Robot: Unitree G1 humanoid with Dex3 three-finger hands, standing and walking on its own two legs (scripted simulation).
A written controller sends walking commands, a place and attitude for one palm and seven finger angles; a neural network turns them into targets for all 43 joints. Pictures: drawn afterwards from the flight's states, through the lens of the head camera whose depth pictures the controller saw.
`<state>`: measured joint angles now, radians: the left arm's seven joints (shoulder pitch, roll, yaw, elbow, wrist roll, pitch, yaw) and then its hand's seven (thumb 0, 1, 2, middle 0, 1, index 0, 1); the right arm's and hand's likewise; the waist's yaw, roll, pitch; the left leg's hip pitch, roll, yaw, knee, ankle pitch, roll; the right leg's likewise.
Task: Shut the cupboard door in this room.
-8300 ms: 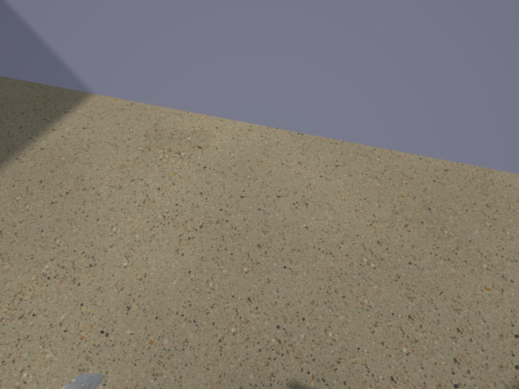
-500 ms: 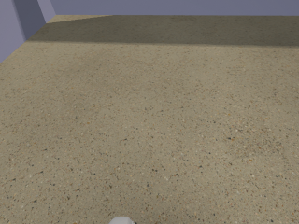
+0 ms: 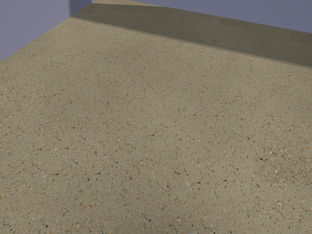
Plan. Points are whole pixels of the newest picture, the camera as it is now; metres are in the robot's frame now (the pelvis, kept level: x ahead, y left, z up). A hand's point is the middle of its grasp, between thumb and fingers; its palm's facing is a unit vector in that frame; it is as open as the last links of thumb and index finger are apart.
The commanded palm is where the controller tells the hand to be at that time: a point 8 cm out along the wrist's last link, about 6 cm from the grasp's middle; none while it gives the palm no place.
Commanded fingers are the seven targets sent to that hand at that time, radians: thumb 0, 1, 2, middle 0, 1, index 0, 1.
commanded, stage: turn or walk to find it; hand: left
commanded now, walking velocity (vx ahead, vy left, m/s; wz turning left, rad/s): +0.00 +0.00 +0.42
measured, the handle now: out of the picture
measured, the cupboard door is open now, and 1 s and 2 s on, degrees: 84 84 84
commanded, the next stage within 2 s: stand and wait in 1.32 s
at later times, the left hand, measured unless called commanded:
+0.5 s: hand out of the picture -0.03 +0.17 -0.16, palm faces +0.26 -0.94 -0.24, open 7.4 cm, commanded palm none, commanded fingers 0.00 0.90 0.90 -0.20 -0.30 -0.20 -0.30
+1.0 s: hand out of the picture -0.04 +0.20 -0.16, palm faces +0.43 -0.86 -0.28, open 7.4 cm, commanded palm none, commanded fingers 0.00 0.90 0.90 -0.20 -0.30 -0.20 -0.30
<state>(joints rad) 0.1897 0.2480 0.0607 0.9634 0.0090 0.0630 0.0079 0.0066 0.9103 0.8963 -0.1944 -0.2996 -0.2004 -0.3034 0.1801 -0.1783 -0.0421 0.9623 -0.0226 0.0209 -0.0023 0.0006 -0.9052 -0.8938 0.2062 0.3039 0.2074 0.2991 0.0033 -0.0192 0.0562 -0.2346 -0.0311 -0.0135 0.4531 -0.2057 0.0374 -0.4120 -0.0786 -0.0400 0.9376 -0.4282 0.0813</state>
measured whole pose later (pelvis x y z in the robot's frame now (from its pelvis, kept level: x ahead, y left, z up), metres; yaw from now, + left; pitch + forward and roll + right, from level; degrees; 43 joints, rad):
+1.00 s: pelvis -0.05 -0.03 -0.01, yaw +25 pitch +0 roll +2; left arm 0.15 0.22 0.04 0.91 0.00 0.03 0.01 0.00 0.91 0.90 -0.20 -0.30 -0.20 -0.30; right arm 0.18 -0.21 -0.06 0.95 -0.02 0.04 0.00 0.00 -0.90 -0.89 0.21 0.30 0.21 0.30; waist -0.01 0.02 0.06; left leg -0.29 -0.04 -0.07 0.54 -0.25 -0.02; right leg -0.28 -0.05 -0.06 0.60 -0.32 0.06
